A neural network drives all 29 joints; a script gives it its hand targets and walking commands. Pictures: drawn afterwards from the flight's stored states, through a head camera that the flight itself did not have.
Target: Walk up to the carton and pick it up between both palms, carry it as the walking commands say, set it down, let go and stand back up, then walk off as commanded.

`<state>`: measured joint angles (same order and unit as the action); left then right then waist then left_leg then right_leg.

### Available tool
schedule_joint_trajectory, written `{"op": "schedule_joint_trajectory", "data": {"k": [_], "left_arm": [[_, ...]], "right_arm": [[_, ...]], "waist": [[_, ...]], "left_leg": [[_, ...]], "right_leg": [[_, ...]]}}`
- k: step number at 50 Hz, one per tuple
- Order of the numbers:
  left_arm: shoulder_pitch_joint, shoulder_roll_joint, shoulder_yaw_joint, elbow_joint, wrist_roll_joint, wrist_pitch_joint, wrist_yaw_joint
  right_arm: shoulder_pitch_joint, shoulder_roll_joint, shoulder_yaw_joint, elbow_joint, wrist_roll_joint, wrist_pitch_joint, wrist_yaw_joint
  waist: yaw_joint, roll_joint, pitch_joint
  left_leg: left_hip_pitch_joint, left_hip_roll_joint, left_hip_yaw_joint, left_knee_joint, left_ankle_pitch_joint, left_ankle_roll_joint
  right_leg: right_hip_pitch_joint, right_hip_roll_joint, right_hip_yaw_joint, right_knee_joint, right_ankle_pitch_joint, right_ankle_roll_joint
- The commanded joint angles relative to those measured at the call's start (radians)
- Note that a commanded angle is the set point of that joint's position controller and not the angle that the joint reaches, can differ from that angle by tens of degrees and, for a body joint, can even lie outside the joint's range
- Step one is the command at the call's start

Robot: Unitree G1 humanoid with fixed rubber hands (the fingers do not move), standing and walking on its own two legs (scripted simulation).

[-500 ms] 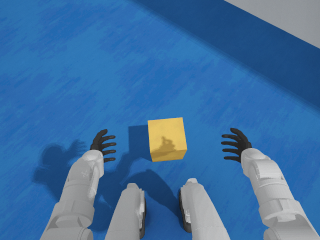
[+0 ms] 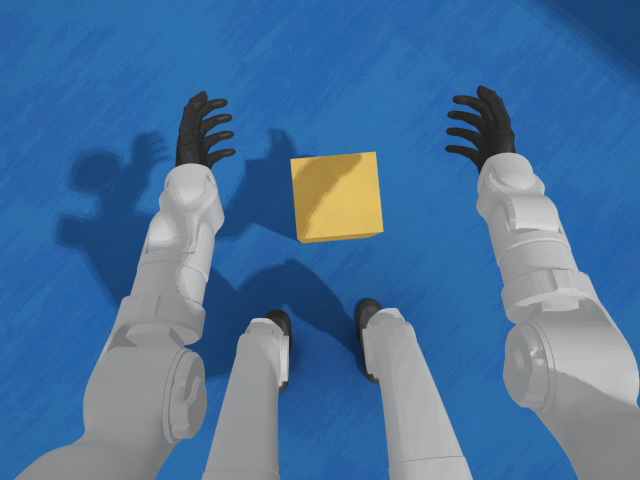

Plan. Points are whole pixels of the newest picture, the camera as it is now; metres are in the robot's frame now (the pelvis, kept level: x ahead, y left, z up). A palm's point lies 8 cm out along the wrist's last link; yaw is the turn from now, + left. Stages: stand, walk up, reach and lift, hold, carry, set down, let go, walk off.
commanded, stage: reach and lift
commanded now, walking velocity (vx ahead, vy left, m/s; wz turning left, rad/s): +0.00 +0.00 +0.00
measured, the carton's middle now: (334, 203) +0.46 -0.04 -0.54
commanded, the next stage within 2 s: none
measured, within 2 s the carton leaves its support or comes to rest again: neither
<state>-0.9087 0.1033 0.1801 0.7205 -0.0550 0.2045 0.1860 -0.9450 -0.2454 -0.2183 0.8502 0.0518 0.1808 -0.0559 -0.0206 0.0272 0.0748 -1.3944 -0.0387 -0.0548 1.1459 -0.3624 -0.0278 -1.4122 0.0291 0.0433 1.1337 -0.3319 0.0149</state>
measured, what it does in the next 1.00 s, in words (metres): lowers itself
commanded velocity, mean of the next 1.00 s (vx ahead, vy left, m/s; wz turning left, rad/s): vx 0.00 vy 0.00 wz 0.00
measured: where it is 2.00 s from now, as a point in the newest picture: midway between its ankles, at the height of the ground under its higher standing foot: (326, 362)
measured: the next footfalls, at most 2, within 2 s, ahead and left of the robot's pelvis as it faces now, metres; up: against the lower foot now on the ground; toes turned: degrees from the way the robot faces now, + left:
none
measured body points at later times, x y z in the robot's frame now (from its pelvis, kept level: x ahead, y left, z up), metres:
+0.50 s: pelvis +0.00 -0.01 -0.03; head +0.37 -0.02 +0.21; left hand +0.48 +0.15 -0.22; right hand +0.48 -0.20 -0.23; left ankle +0.08 +0.13 -0.61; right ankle +0.09 -0.13 -0.62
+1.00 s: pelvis -0.08 -0.01 -0.20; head +0.29 -0.03 +0.05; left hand +0.48 +0.14 -0.36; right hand +0.49 -0.19 -0.37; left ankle +0.07 +0.13 -0.62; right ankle +0.08 -0.13 -0.62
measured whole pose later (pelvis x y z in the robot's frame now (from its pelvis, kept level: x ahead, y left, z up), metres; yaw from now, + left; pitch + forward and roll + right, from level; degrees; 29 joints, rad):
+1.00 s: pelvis -0.08 -0.01 -0.20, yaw +2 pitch +28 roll +2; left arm -1.43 0.23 0.16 0.91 -0.18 0.22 0.22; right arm -1.48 -0.39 -0.10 1.01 0.19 0.20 -0.13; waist -0.02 0.05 0.52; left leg -1.91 -0.09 -0.04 1.91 -0.48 -0.08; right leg -1.95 0.09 0.09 1.91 -0.45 0.06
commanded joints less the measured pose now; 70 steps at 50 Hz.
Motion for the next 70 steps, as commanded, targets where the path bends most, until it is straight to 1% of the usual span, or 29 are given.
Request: {"op": "schedule_joint_trajectory", "data": {"k": [1,6,8,11,12,13,14,15,17,18,19,23,24,28,31,33,35,37,39,43,46,50,52,59,60,62,64,67,70], "left_arm": [[-0.224,0.090,0.049,-0.233,0.048,-0.117,-0.008],[-0.129,0.074,0.048,-0.339,0.040,-0.125,-0.024],[-0.133,0.122,0.063,-0.470,0.038,-0.107,-0.021],[-0.277,0.186,0.067,-0.565,0.026,-0.046,-0.006],[-0.345,0.204,0.068,-0.529,0.024,-0.032,-0.001],[-0.357,0.183,0.070,-0.566,0.018,-0.041,0.000],[-0.351,0.139,0.059,-0.509,0.015,-0.057,-0.001],[-0.291,0.092,0.048,-0.511,0.015,-0.087,-0.007],[-0.181,-0.019,0.013,-0.357,-0.010,-0.130,-0.025],[-0.191,-0.003,0.003,-0.330,-0.020,-0.141,-0.030],[-0.248,0.037,0.010,-0.302,-0.018,-0.144,-0.035],[-0.383,0.154,0.005,-0.373,-0.024,-0.114,-0.004],[-0.400,0.167,0.015,-0.331,-0.018,-0.094,0.002],[-0.418,0.157,0.017,-0.341,-0.017,-0.079,0.038],[-0.530,0.208,0.026,-0.288,-0.015,-0.050,0.041],[-0.601,0.223,-0.007,-0.354,-0.049,-0.027,0.058],[-0.646,0.236,-0.011,-0.323,-0.061,-0.008,0.065],[-0.730,0.249,-0.013,-0.188,-0.070,0.008,0.058],[-0.811,0.260,-0.018,-0.199,-0.092,0.016,0.055],[-0.877,0.264,-0.027,-0.073,-0.134,-0.002,0.046],[-0.866,0.281,-0.004,0.055,-0.127,-0.026,0.039],[-0.829,0.289,0.003,0.096,-0.110,-0.074,0.034],[-0.809,0.263,-0.028,0.090,-0.119,-0.095,0.033],[-0.710,0.219,-0.083,-0.041,-0.152,-0.154,0.038],[-0.715,0.211,-0.091,-0.080,-0.160,-0.156,0.039],[-0.698,0.225,-0.087,-0.100,-0.158,-0.167,0.039],[-0.676,0.182,-0.108,-0.067,-0.185,-0.178,0.032],[-0.616,0.094,-0.160,0.148,-0.216,-0.172,-0.009],[-0.642,0.100,-0.171,0.147,-0.228,-0.186,-0.026]], "right_arm": [[-0.297,-0.116,0.001,-0.272,0.016,-0.119,0.031],[-0.211,-0.140,0.000,-0.440,-0.010,-0.120,0.033],[-0.197,-0.165,0.006,-0.552,-0.012,-0.095,0.022],[-0.268,-0.212,-0.020,-0.551,-0.012,-0.035,0.008],[-0.349,-0.196,-0.006,-0.504,0.024,-0.018,0.012],[-0.365,-0.177,0.005,-0.508,0.052,-0.023,0.011],[-0.381,-0.168,-0.008,-0.430,0.027,-0.039,0.009],[-0.327,-0.142,-0.016,-0.437,-0.001,-0.062,0.010],[-0.255,-0.074,-0.011,-0.346,-0.015,-0.116,0.013],[-0.250,-0.076,-0.017,-0.333,-0.029,-0.133,0.013],[-0.293,-0.093,-0.026,-0.327,-0.031,-0.137,0.012],[-0.423,-0.185,-0.049,-0.428,0.005,-0.112,-0.017],[-0.433,-0.200,-0.051,-0.373,0.004,-0.091,-0.021],[-0.419,-0.202,-0.028,-0.325,0.008,-0.076,-0.027],[-0.549,-0.208,-0.002,-0.326,0.056,-0.049,-0.035],[-0.646,-0.233,0.022,-0.418,0.099,-0.029,-0.050],[-0.696,-0.243,0.052,-0.374,0.122,-0.008,-0.065],[-0.776,-0.266,0.066,-0.228,0.120,0.012,-0.066],[-0.842,-0.261,0.079,-0.216,0.128,0.021,-0.075],[-0.927,-0.283,0.100,-0.099,0.146,0.001,-0.082],[-0.929,-0.282,0.111,0.022,0.137,-0.022,-0.080],[-0.901,-0.278,0.109,0.055,0.135,-0.074,-0.078],[-0.870,-0.273,0.112,0.055,0.137,-0.096,-0.080],[-0.768,-0.280,0.108,-0.073,0.150,-0.152,-0.076],[-0.755,-0.282,0.097,-0.115,0.144,-0.155,-0.077],[-0.728,-0.281,0.097,-0.111,0.135,-0.160,-0.072],[-0.711,-0.269,0.099,-0.120,0.143,-0.173,-0.062],[-0.685,-0.228,0.113,-0.008,0.121,-0.180,-0.041],[-0.700,-0.228,0.106,-0.038,0.125,-0.201,-0.030]], "waist": [[0.028,-0.043,-1.398],[0.010,-0.081,-1.751],[0.022,-0.089,-1.951],[-0.001,-0.045,-2.047],[0.024,-0.015,-1.974],[0.037,-0.019,-1.910],[0.023,-0.043,-1.699],[-0.006,-0.054,-1.685],[-0.049,-0.064,-1.604],[-0.065,-0.071,-1.616],[-0.071,-0.070,-1.648],[-0.048,-0.058,-1.851],[-0.041,-0.046,-1.769],[-0.024,0.008,-1.691],[-0.009,-0.023,-1.668],[-0.010,-0.048,-1.818],[0.005,-0.041,-1.791],[0.002,-0.046,-1.556],[0.007,-0.043,-1.535],[-0.012,-0.089,-1.413],[0.010,-0.120,-1.301],[0.021,-0.123,-1.328],[0.004,-0.106,-1.357],[-0.025,-0.037,-1.487],[-0.048,-0.041,-1.526],[-0.048,-0.044,-1.503],[-0.068,-0.066,-1.485],[-0.125,-0.101,-1.197],[-0.139,-0.100,-1.183]], "left_leg": [[0.523,-0.069,0.086,-0.073,0.568,-0.021],[0.575,-0.079,0.077,-0.049,0.735,-0.017],[0.668,-0.090,0.082,-0.038,0.771,-0.021],[0.805,-0.091,0.090,-0.024,0.573,-0.030],[0.782,-0.075,0.098,-0.008,0.466,-0.031],[0.700,-0.074,0.110,0.008,0.454,-0.041],[0.537,-0.071,0.107,0.018,0.387,-0.044],[0.504,-0.073,0.110,0.031,0.451,-0.047],[0.405,-0.079,0.103,0.099,0.652,-0.037],[0.383,-0.084,0.094,0.116,0.666,-0.035],[0.405,-0.079,0.101,0.159,0.559,-0.039],[0.425,-0.085,0.127,0.253,0.430,-0.048],[0.421,-0.085,0.133,0.258,0.348,-0.047],[0.427,-0.092,0.120,0.334,0.456,-0.051],[0.362,-0.086,0.141,0.381,0.250,-0.033],[0.363,-0.086,0.144,0.406,0.245,-0.031],[0.323,-0.083,0.159,0.441,0.155,-0.023],[0.173,-0.064,0.167,0.455,-0.074,-0.010],[0.106,-0.062,0.171,0.458,-0.125,-0.007],[0.010,-0.051,0.174,0.513,-0.220,0.003],[-0.076,-0.046,0.179,0.557,-0.249,0.005],[-0.070,-0.045,0.176,0.631,-0.155,0.003],[-0.063,-0.047,0.170,0.668,-0.088,-0.004],[0.014,-0.058,0.148,0.793,0.171,-0.025],[0.035,-0.061,0.140,0.808,0.209,-0.028],[0.021,-0.064,0.136,0.833,0.239,-0.030],[-0.008,-0.064,0.128,0.857,0.279,-0.030],[-0.212,-0.063,0.116,0.879,0.180,-0.021],[-0.215,-0.065,0.104,0.909,0.197,-0.025]], "right_leg": [[0.679,0.062,-0.046,-0.037,0.657,0.008],[0.984,0.059,-0.027,0.008,0.946,0.001],[1.124,0.066,-0.031,0.034,1.007,-0.001],[1.106,0.068,-0.080,0.040,0.708,-0.003],[1.034,0.067,-0.086,0.055,0.559,0.000],[1.031,0.067,-0.067,0.066,0.571,0.004],[0.910,0.057,-0.054,0.077,0.519,-0.001],[0.935,0.052,-0.043,0.076,0.605,-0.010],[0.860,0.057,-0.041,0.130,0.856,-0.015],[0.823,0.058,-0.041,0.156,0.883,-0.013],[0.740,0.059,-0.051,0.166,0.724,-0.006],[0.737,0.074,-0.080,0.261,0.555,0.007],[0.662,0.072,-0.092,0.262,0.433,0.010],[0.529,0.087,-0.095,0.343,0.485,0.001],[0.462,0.080,-0.097,0.367,0.275,0.018],[0.575,0.080,-0.106,0.420,0.329,0.018],[0.537,0.073,-0.109,0.462,0.234,0.022],[0.356,0.051,-0.107,0.460,-0.027,0.019],[0.374,0.043,-0.101,0.474,-0.054,0.011],[0.255,0.031,-0.114,0.524,-0.154,0.008],[0.191,0.024,-0.107,0.560,-0.203,0.012],[0.162,0.028,-0.108,0.636,-0.108,0.025],[0.154,0.033,-0.113,0.677,-0.032,0.027],[0.130,0.048,-0.100,0.801,0.242,0.028],[0.151,0.049,-0.101,0.818,0.286,0.029],[0.135,0.045,-0.090,0.849,0.312,0.030],[0.124,0.043,-0.084,0.866,0.347,0.031],[0.023,0.025,-0.077,0.873,0.292,0.037],[0.016,0.015,-0.071,0.902,0.302,0.041]]}}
